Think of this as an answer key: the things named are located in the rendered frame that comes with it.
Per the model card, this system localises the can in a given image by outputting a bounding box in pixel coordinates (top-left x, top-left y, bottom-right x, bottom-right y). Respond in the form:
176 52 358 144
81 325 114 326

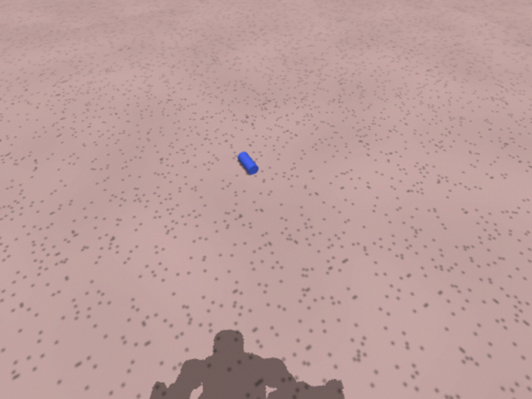
238 152 259 175

